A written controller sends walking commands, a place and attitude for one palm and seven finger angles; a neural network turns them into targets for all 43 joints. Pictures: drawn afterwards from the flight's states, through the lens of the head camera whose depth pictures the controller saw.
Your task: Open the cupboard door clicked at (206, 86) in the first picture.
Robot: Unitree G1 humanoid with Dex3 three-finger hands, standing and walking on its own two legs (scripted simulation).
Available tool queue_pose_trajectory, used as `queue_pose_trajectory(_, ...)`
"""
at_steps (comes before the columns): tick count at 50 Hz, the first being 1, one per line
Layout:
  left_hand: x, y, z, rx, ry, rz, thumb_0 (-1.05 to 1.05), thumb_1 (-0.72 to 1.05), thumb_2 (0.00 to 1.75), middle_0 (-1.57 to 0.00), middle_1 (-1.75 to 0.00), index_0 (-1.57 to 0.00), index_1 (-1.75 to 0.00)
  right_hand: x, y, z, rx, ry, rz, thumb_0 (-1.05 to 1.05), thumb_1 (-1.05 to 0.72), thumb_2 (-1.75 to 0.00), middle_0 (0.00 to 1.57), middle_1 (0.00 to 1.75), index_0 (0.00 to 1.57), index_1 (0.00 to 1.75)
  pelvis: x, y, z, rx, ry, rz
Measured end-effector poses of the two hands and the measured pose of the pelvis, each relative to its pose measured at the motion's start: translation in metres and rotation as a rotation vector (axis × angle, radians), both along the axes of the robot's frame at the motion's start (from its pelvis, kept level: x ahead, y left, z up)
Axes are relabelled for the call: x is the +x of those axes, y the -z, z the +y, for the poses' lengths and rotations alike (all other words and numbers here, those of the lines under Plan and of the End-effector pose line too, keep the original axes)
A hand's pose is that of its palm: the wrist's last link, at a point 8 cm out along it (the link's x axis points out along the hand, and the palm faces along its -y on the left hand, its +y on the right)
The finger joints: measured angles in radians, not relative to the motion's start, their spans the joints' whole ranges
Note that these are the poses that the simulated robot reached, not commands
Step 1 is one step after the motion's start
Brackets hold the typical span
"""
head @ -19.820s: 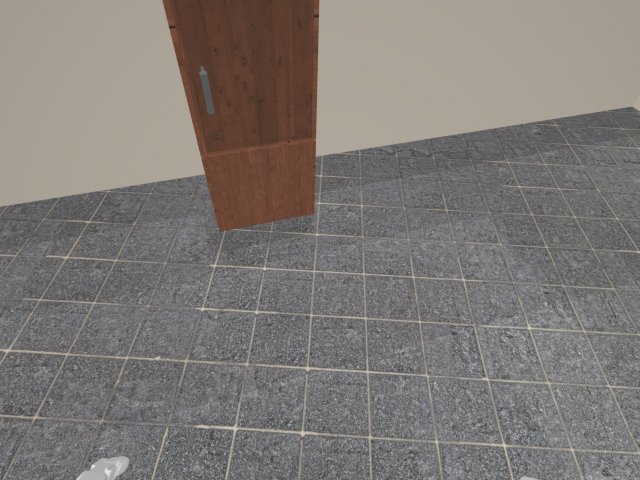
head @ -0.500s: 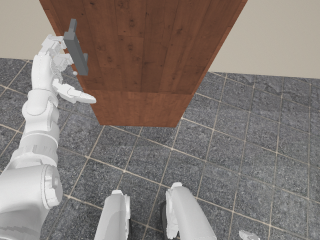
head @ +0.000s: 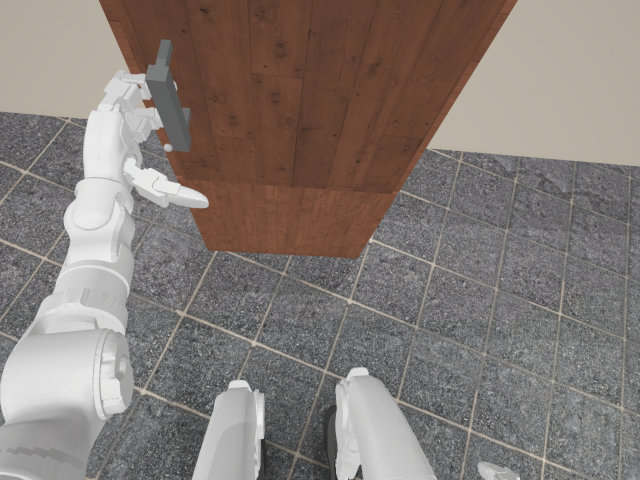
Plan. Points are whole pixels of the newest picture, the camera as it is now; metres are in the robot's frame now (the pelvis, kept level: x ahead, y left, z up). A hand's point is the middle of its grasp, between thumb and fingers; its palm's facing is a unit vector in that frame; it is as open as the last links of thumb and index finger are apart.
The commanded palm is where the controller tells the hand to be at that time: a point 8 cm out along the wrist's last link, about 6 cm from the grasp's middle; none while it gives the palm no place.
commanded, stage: slide the fingers in behind the handle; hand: left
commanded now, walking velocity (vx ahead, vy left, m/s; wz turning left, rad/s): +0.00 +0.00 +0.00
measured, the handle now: (174, 99) +0.56 +0.16 +0.04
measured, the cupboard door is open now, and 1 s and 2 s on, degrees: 0 0 28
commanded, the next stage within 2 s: close the thumb around the handle in 0.04 s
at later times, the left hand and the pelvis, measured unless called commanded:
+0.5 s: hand (168, 146) +0.50 +0.16 +0.03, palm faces -0.03 -1.00 -0.02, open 10.3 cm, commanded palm +0.48 +0.18 +0.03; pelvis +0.00 +0.00 +0.00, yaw +0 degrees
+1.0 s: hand (172, 148) +0.50 +0.16 +0.03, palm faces -0.04 -1.00 -0.02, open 7.0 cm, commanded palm +0.47 +0.20 +0.03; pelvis +0.01 +0.00 +0.01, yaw +0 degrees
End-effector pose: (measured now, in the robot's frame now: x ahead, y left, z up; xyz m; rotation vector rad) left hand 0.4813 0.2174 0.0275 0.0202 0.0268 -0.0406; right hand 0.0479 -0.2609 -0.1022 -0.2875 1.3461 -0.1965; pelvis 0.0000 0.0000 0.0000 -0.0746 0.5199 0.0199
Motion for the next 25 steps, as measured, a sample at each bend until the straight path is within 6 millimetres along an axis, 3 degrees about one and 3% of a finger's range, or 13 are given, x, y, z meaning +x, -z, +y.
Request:
queue_pose_trajectory(13,-0.0007,-0.0004,-0.0007,-0.003,-0.001,0.000,-0.01,-0.45,0.32,-0.21,-1.22,-0.31,-1.21,-0.0005,-0.0023,0.0060,0.008,0.003,0.012,0.00,-0.90,-0.90,0.20,0.30,0.20,0.30,0.0024,-0.0028,0.0036,-0.002,-0.001,-0.003)
queue_pose_trajectory(25,0.0008,-0.0006,-0.0011,0.001,-0.006,-0.001,0.00,0.04,0.53,-0.21,-1.25,-0.34,-1.26,-0.0009,-0.0014,0.0053,0.008,0.004,0.024,0.00,-0.90,-0.90,0.20,0.30,0.20,0.30,0.0028,-0.0026,0.0040,-0.003,-0.002,-0.002)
